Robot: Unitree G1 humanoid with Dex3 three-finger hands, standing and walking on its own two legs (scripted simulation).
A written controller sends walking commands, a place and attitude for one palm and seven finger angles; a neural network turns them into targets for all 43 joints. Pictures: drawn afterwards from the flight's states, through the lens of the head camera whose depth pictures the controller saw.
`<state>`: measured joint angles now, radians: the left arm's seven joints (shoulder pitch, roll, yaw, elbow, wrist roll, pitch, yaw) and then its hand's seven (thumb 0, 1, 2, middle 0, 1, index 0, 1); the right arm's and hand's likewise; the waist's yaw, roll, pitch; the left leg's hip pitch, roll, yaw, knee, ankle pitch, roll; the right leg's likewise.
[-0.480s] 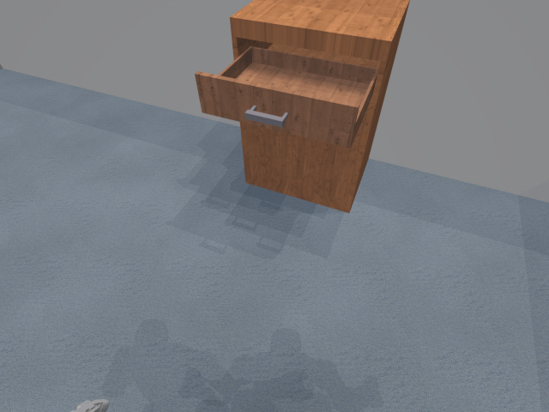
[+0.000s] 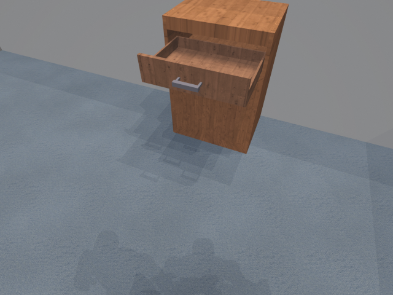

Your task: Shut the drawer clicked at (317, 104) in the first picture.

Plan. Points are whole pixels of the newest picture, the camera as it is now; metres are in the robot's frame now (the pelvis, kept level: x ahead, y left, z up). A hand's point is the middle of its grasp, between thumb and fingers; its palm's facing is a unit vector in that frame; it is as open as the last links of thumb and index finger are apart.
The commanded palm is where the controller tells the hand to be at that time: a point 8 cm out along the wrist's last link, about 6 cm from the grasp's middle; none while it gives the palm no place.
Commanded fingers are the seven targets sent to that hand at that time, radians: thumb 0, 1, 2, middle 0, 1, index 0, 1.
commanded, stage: stand and wait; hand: left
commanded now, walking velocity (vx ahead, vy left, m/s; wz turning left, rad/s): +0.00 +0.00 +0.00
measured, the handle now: (187, 83) +0.95 +0.10 -0.09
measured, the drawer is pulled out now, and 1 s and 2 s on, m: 0.30 0.30 0.30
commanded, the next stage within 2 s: look at it before walking up in 0.34 s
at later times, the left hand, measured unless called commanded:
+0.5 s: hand out of the picture +0.07 +0.24 -0.16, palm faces -0.03 -0.95 -0.32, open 7.4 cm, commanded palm none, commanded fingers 0.00 0.90 0.90 -0.20 -0.30 -0.20 -0.30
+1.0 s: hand out of the picture +0.07 +0.25 -0.16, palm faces -0.04 -0.95 -0.32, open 7.4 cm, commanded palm none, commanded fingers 0.00 0.90 0.90 -0.20 -0.30 -0.20 -0.30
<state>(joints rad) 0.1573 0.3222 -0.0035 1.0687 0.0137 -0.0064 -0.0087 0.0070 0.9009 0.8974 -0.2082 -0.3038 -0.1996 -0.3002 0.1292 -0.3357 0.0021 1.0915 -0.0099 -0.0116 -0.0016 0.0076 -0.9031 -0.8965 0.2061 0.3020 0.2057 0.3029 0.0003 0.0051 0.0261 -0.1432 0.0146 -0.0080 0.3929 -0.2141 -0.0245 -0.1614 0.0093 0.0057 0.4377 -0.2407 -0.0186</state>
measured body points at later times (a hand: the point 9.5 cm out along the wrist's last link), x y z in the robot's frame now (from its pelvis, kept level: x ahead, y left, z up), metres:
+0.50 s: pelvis -0.01 +0.00 +0.00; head +0.00 +0.00 +0.45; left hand +0.07 +0.29 -0.13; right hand +0.06 -0.28 -0.14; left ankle +0.00 +0.14 -0.74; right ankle +0.00 -0.11 -0.74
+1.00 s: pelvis +0.00 +0.01 +0.00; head +0.01 +0.01 +0.45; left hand +0.07 +0.30 -0.13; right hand +0.08 -0.28 -0.13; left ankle +0.00 +0.14 -0.74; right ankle +0.00 -0.11 -0.74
